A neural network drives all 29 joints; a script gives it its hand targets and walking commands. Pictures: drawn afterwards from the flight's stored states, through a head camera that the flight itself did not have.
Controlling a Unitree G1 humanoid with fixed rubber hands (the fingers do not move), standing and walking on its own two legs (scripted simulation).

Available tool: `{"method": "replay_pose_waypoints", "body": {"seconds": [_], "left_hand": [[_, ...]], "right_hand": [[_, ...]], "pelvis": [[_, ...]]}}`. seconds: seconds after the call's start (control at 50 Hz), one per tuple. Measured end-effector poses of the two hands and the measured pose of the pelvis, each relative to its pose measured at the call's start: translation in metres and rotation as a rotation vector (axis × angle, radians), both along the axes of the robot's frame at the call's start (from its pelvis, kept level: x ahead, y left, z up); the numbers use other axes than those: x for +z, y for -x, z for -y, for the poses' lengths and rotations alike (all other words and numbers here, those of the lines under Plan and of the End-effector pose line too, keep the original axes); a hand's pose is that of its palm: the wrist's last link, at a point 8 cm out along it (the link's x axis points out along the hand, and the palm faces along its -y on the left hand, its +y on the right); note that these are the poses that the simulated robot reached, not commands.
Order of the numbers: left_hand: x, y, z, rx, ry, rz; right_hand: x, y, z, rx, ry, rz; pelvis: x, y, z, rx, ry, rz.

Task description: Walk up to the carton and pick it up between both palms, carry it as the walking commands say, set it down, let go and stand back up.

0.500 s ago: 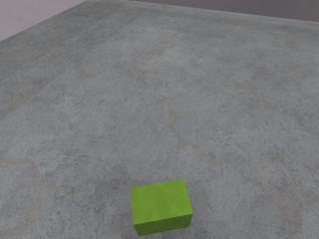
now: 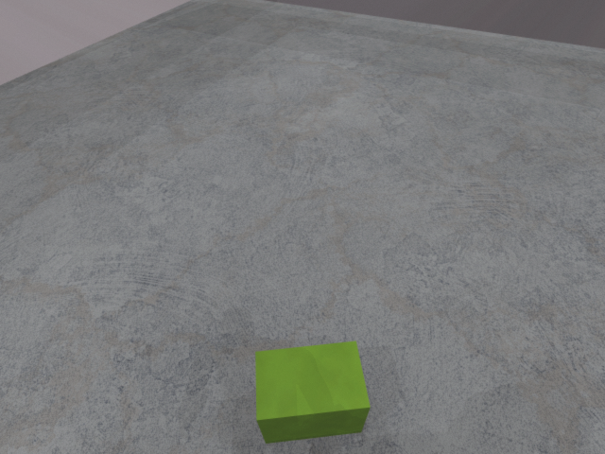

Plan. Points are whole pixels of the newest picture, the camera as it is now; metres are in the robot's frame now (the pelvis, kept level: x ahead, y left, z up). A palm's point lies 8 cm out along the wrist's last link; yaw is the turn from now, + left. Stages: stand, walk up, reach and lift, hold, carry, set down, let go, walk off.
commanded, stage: walk up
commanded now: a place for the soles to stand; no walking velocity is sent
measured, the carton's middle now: (310, 393) +0.43 +0.01 -0.65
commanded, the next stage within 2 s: reach and lift in 1.30 s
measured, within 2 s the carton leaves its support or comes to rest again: neither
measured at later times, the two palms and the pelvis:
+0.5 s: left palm out of the picture +0.03 +0.27 -0.14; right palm out of the picture +0.07 -0.27 -0.12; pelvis -0.01 -0.01 -0.01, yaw +8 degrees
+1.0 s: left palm out of the picture -0.01 +0.25 -0.14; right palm out of the picture +0.11 -0.26 -0.12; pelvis +0.00 -0.02 -0.01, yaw +12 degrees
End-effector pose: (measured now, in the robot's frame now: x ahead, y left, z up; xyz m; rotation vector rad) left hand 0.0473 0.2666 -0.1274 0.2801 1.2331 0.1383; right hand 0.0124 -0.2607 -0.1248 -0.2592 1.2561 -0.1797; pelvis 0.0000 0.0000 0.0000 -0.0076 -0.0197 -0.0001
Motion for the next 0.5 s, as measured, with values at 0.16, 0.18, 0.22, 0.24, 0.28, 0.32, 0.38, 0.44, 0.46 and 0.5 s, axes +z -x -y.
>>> {"method": "replay_pose_waypoints", "body": {"seconds": [0.16,0.18,0.22,0.24,0.28,0.32,0.38,0.44,0.46,0.5], "left_hand": [[-0.003,0.008,0.006,0.045,0.002,0.002],[-0.004,0.008,0.006,0.049,0.003,0.005],[-0.005,0.007,0.006,0.057,0.003,0.012],[-0.005,0.007,0.005,0.061,0.003,0.016],[-0.006,0.007,0.005,0.069,0.002,0.024],[-0.007,0.008,0.004,0.077,0.001,0.03],[-0.008,0.01,0.002,0.09,0.0,0.039],[-0.01,0.014,0.001,0.103,-0.001,0.043],[-0.01,0.016,0.001,0.107,-0.001,0.044],[-0.012,0.019,-0.001,0.116,-0.002,0.045]], "right_hand": [[-0.002,-0.01,0.005,0.052,0.008,0.004],[-0.002,-0.012,0.005,0.059,0.01,0.006],[-0.002,-0.017,0.005,0.072,0.013,0.013],[-0.002,-0.019,0.006,0.079,0.016,0.017],[-0.002,-0.024,0.006,0.092,0.021,0.026],[-0.001,-0.03,0.007,0.105,0.027,0.037],[0.0,-0.04,0.009,0.125,0.036,0.056],[0.002,-0.05,0.01,0.145,0.045,0.077],[0.002,-0.053,0.01,0.152,0.047,0.084],[0.003,-0.059,0.009,0.166,0.052,0.098]], "pelvis": [[-0.004,0.002,0.008,0.044,0.013,0.0],[-0.004,0.002,0.008,0.05,0.014,0.0],[-0.005,0.002,0.009,0.061,0.016,0.0],[-0.006,0.002,0.009,0.067,0.017,0.0],[-0.007,0.003,0.01,0.078,0.018,0.0],[-0.008,0.003,0.011,0.089,0.02,0.0],[-0.01,0.004,0.011,0.105,0.024,-0.001],[-0.012,0.005,0.012,0.12,0.027,0.0],[-0.012,0.006,0.012,0.125,0.028,0.0],[-0.014,0.006,0.011,0.134,0.03,0.002]]}}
